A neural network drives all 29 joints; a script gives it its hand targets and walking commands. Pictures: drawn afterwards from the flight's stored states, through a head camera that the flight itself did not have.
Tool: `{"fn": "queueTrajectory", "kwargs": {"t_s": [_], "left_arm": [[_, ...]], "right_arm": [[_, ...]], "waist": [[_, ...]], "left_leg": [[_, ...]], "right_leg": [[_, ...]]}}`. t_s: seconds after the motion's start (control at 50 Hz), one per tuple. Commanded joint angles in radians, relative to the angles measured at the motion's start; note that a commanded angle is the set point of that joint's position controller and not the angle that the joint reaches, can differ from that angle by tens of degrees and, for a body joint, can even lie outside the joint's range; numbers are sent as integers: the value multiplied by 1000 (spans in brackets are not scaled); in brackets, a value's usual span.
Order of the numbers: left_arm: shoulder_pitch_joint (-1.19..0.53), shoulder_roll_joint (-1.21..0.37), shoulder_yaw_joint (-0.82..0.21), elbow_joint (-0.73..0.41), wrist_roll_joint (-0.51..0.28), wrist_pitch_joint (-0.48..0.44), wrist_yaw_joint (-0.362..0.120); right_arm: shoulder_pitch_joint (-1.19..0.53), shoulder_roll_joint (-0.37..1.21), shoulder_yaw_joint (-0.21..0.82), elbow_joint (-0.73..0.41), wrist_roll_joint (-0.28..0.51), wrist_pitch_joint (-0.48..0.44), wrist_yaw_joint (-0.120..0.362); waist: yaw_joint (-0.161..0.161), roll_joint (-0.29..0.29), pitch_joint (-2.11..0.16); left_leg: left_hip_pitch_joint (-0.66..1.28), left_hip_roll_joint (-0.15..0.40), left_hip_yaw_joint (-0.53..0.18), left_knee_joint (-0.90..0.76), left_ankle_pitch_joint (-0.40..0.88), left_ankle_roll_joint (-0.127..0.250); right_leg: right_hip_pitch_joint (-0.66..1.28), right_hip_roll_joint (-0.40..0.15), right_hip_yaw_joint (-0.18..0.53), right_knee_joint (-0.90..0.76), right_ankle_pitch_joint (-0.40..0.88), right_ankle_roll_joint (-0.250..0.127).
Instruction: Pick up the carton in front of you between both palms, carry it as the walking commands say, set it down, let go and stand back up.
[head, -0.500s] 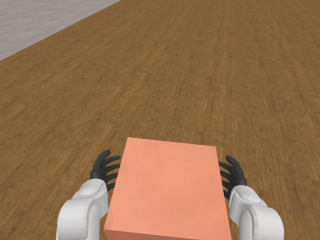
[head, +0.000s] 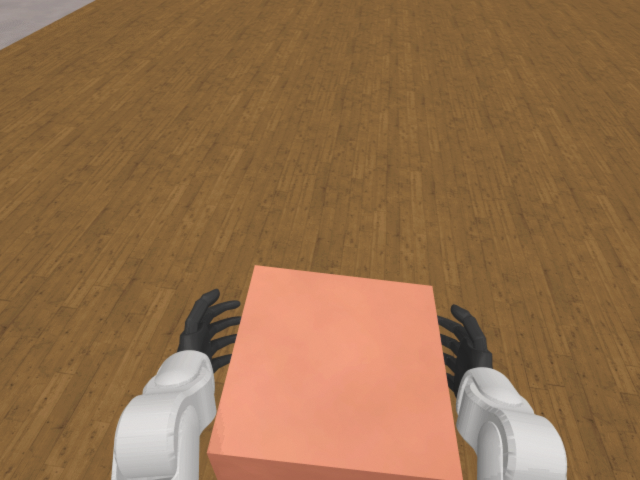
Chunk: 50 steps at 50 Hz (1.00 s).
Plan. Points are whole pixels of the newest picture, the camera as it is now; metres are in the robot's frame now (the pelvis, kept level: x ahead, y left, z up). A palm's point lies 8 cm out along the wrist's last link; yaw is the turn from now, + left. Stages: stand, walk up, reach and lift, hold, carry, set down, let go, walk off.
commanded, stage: carry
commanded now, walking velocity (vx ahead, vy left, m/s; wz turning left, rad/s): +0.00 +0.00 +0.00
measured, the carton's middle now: (327, 403) +0.22 +0.00 +0.00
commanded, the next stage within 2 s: none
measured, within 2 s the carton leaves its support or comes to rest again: neither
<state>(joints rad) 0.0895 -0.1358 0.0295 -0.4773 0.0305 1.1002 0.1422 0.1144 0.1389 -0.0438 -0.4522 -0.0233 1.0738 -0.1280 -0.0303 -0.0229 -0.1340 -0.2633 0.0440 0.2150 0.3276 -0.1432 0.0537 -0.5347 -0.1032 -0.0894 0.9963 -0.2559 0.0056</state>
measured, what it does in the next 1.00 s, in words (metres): walks ahead: right foot, then left foot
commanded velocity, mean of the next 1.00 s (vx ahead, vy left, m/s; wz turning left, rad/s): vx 0.00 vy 0.00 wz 0.00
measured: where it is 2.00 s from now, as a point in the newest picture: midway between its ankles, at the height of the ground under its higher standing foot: outside the picture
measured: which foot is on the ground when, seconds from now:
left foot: down 0.00-0.28, up 0.30-0.42, down 0.44-1.00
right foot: up 0.00-0.24, down 0.26-1.00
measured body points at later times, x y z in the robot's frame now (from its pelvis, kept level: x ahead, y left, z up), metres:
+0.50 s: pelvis +0.24 -0.04 -0.01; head +0.24 -0.06 +0.44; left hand +0.47 +0.12 +0.07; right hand +0.49 -0.18 +0.06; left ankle +0.19 +0.08 -0.75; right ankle +0.31 -0.12 -0.75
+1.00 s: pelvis +0.28 -0.03 -0.02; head +0.25 -0.03 +0.43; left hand +0.51 +0.13 +0.07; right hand +0.53 -0.17 +0.06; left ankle +0.19 +0.08 -0.75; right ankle +0.31 -0.12 -0.75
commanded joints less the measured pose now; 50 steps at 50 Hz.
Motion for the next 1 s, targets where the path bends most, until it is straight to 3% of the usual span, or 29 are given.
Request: {"fn": "queueTrajectory", "kwargs": {"t_s": [0.0,0.02,0.06,0.1,0.12,0.14,0.18,0.2,0.22,0.24,0.26,0.28,0.3,0.36,0.38,0.42,0.44,0.46,0.48,0.5,0.54,0.6,0.62,0.68,0.7,0.74,0.78,0.9,0.98], "left_arm": [[-231,-706,-535,-21,-105,-34,-18],[-249,-705,-543,-36,-101,-33,-15],[-263,-697,-556,-87,-126,-28,-15],[-274,-680,-567,-122,-152,-22,-16],[-275,-672,-568,-147,-166,-19,-12],[-301,-681,-575,-180,-188,-17,-14],[-305,-642,-569,-201,-201,-9,-16],[-283,-626,-550,-172,-202,-1,-12],[-267,-600,-546,-176,-196,3,-9],[-284,-573,-535,-203,-198,12,-6],[-259,-542,-530,-199,-194,19,-2],[-200,-547,-504,-156,-197,24,4],[-219,-575,-521,-180,-204,28,-1],[-274,-666,-540,-184,-215,14,-33],[-283,-683,-542,-190,-205,6,-37],[-294,-698,-570,-200,-212,4,-49],[-306,-697,-572,-186,-213,9,-52],[-314,-689,-568,-193,-218,8,-54],[-313,-658,-555,-175,-204,14,-49],[-294,-626,-540,-137,-195,25,-44],[-284,-628,-536,-148,-192,32,-37],[-295,-644,-546,-134,-187,32,-32],[-284,-639,-529,-129,-177,32,-27],[-301,-629,-528,-129,-170,34,-19],[-294,-654,-531,-118,-187,31,-18],[-310,-651,-527,-152,-180,25,-17],[-330,-657,-543,-149,-181,23,-20],[-306,-650,-543,-124,-185,24,-24],[-326,-621,-551,-87,-170,28,-39]], "right_arm": [[-292,679,555,-94,176,-13,49],[-298,651,541,-100,161,-9,48],[-281,646,541,-118,163,-8,43],[-277,653,542,-132,165,0,31],[-270,663,554,-150,175,0,24],[-306,660,553,-185,186,-1,19],[-309,636,555,-209,181,10,9],[-286,581,532,-197,155,20,-2],[-283,568,533,-193,154,28,-9],[-286,552,530,-212,164,35,-14],[-281,546,545,-220,170,47,-16],[-269,537,575,-229,197,64,-18],[-269,551,565,-243,196,64,-14],[-337,663,580,-220,201,58,8],[-348,686,595,-225,196,51,17],[-344,697,580,-227,190,42,24],[-350,687,572,-222,178,45,24],[-364,690,588,-219,176,46,20],[-337,679,576,-196,167,52,18],[-332,630,572,-177,162,61,16],[-314,632,556,-156,166,65,15],[-328,620,560,-165,169,64,17],[-310,625,555,-147,174,67,16],[-318,618,536,-147,175,63,11],[-343,618,551,-181,187,60,12],[-351,639,564,-170,198,59,16],[-337,640,556,-153,185,55,14],[-350,632,552,-167,177,54,16],[-336,593,553,-115,161,58,33]], "waist": [[20,158,-86],[20,133,-56],[28,182,-57],[27,185,-33],[20,157,-46],[21,179,-45],[10,147,-55],[34,132,-67],[36,104,-66],[33,28,-124],[39,-189,-241],[45,-248,-310],[47,-174,-310],[36,-112,-261],[39,-136,-254],[28,-83,-236],[34,-63,-207],[29,-14,-163],[33,-18,-163],[30,2,-134],[29,36,-173],[28,23,-184],[28,7,-206],[27,67,-178],[30,44,-182],[29,49,-179],[28,79,-163],[27,28,-176],[25,58,-138]], "left_leg": [[202,266,-254,-246,-120,64],[218,252,-214,-224,42,59],[246,197,-108,-158,321,35],[222,194,-61,-133,444,24],[236,187,-51,-120,467,20],[214,196,-38,-106,473,4],[215,167,-8,-9,402,-11],[183,146,22,90,412,-32],[139,123,20,164,374,-70],[44,90,3,269,190,-104],[-107,34,-36,447,-229,-124],[-130,-8,-96,550,-415,-129],[-131,14,-129,567,-464,-115],[-39,30,-150,262,-431,-82],[7,12,-121,192,-338,-78],[98,33,-112,48,-137,-73],[122,48,-116,29,-109,-72],[81,103,-157,31,-99,-69],[57,110,-166,68,-108,-71],[41,130,-171,74,-56,-65],[47,131,-166,106,106,-71],[39,120,-155,141,242,-75],[49,118,-150,147,242,-79],[47,118,-155,157,336,-76],[63,119,-157,157,359,-76],[79,127,-157,152,332,-68],[81,136,-168,151,421,-58],[95,122,-161,148,306,-67],[73,117,-157,129,243,-67]], "right_leg": [[-127,-33,1,-187,83,19],[-145,-34,-4,-223,126,23],[-105,-4,-53,-325,159,35],[-48,11,-78,-385,227,28],[-20,33,-85,-424,273,28],[39,25,-67,-441,298,23],[146,57,-114,-511,346,13],[263,89,-155,-589,387,10],[375,73,-131,-656,457,22],[533,-32,-42,-609,677,23],[726,-230,168,-522,984,-78],[731,-306,336,-595,944,-178],[676,-313,322,-642,813,-211],[534,-211,158,-707,508,-128],[489,-180,135,-716,379,-114],[413,-159,84,-707,205,-82],[355,-121,70,-713,106,-61],[347,-99,37,-681,118,-37],[370,-86,49,-664,146,-31],[388,-90,50,-637,271,-38],[437,-84,31,-548,532,-51],[444,-80,17,-477,669,-62],[439,-71,17,-463,660,-66],[413,-70,9,-432,658,-60],[399,-64,6,-428,652,-60],[375,-51,-3,-439,536,-51],[371,-45,-3,-431,472,-49],[388,-62,16,-431,536,-54],[366,-63,20,-454,481,-51]]}}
